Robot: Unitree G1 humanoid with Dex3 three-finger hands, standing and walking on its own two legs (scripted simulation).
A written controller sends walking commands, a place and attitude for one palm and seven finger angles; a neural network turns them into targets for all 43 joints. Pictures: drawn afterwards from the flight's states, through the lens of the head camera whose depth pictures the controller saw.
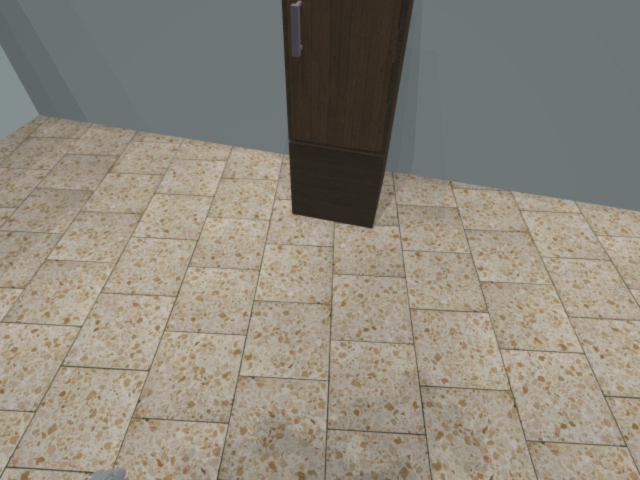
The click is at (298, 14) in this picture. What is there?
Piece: cupboard door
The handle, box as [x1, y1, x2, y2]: [290, 1, 302, 56]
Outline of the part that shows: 301,1 298,1 295,4 292,3 290,5 292,56 298,56 302,48 302,45 300,44 299,40 299,6 301,4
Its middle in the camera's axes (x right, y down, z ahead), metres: -0.07 -0.64 +1.18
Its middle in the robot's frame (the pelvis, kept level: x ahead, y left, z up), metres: +1.32 +0.13 +0.06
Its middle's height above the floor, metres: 0.83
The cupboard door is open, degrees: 0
